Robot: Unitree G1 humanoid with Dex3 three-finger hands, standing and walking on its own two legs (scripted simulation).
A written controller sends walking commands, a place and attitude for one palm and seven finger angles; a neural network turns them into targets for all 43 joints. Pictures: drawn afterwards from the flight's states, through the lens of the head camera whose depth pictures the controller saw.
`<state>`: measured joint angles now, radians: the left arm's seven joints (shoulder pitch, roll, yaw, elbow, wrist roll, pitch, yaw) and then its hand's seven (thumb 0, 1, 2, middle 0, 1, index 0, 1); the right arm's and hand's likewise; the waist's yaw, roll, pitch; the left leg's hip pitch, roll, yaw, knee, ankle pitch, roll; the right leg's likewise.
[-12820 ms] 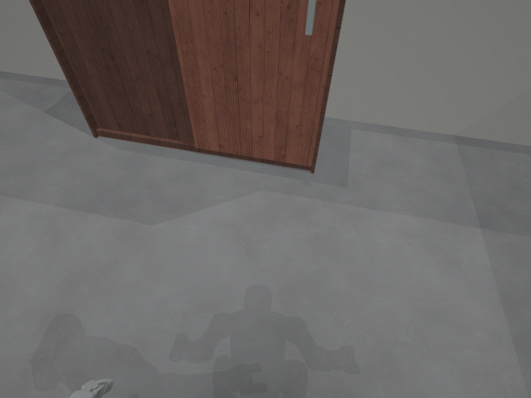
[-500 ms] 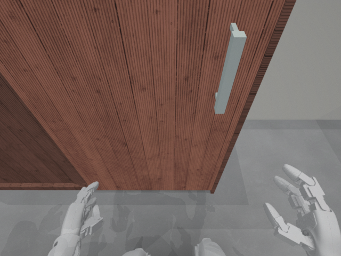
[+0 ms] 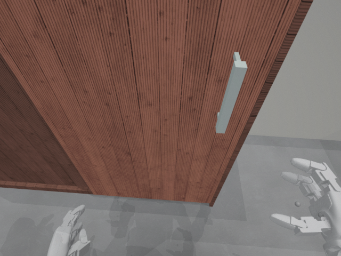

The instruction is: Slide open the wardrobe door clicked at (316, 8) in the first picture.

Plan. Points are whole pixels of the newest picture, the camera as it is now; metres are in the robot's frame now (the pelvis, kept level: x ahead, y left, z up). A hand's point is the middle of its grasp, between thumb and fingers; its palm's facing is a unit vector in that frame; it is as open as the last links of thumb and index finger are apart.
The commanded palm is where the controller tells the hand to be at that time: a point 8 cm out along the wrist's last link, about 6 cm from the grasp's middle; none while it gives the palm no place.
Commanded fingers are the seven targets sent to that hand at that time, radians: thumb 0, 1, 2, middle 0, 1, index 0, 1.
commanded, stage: raise the hand with hooked fingers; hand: right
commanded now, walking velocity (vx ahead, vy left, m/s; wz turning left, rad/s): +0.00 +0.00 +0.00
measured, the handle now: (227, 96) +0.48 -0.12 +0.13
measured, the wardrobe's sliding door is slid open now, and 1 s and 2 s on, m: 0.00 0.00 0.00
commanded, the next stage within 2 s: move the hooked fingers beside the handle in 1.04 s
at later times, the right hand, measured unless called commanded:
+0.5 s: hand (337, 173) +0.26 -0.28 +0.14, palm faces +0.10 +0.99 -0.06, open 13.9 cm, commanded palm +0.23 -0.33 +0.15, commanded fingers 0.00 0.50 -0.30 0.30 1.20 0.30 1.20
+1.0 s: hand (331, 166) +0.27 -0.27 +0.15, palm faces +0.10 +0.99 -0.05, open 14.0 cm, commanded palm +0.24 -0.32 +0.16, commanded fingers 0.00 0.50 -0.30 0.30 1.20 0.30 1.20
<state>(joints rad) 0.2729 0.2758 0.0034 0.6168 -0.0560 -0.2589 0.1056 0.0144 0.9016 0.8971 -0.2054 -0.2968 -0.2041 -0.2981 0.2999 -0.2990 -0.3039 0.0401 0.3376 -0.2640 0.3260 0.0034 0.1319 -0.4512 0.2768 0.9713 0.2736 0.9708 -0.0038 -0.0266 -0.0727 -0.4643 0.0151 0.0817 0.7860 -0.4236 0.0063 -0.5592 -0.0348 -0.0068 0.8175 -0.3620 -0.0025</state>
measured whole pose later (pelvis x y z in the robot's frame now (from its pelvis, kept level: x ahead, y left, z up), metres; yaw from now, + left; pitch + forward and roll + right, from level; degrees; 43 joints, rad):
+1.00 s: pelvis +0.00 +0.01 +0.02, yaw +0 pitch +1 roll +1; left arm 0.25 0.27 -0.05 0.62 -0.07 -0.26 0.13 0.01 0.90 0.90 -0.21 -0.30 -0.21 -0.30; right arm -0.01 -0.42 -0.45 0.23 0.34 -0.03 0.43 -0.01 0.49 -0.30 0.30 1.20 0.30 1.20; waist -0.03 -0.05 -0.03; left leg -0.27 0.01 0.08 0.60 -0.34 0.01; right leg -0.36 -0.03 -0.01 0.63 -0.28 0.00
